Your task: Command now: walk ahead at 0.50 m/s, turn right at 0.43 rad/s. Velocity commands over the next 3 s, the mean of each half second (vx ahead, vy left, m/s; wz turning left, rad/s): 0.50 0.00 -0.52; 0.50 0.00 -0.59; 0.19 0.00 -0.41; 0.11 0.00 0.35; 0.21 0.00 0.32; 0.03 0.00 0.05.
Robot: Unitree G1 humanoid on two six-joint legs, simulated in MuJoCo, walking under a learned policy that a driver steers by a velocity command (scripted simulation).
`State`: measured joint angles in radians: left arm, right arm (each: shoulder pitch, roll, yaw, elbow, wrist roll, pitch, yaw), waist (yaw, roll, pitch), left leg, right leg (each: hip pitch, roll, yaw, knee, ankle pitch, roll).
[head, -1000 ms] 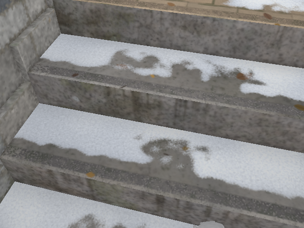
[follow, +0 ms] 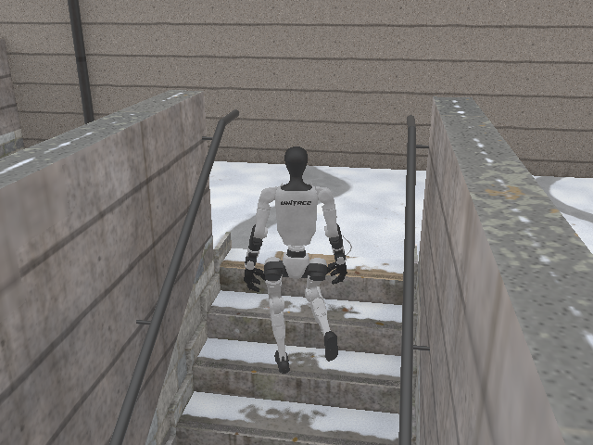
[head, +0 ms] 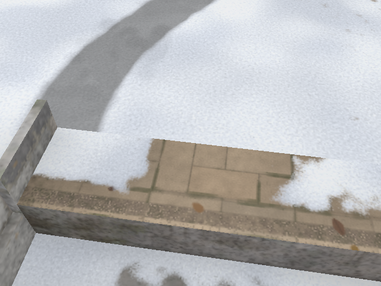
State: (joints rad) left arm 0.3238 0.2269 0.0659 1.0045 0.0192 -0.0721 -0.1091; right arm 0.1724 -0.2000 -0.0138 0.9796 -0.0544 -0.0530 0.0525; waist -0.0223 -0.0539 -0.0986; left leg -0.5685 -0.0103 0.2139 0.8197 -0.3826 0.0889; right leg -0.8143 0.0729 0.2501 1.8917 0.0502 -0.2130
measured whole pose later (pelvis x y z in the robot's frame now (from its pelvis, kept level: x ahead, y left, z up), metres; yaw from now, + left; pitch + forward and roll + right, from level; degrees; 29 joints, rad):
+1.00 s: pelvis +0.57 +0.00 +0.33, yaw -32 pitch +3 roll +2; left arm 0.13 0.29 0.04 0.94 0.06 -0.09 -0.10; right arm 0.39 -0.22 0.00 1.06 -0.05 -0.08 -0.01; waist -0.04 -0.05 -0.11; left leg -0.49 0.04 0.16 0.92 -0.50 0.01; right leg -0.95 -0.01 0.09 1.67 -0.05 -0.17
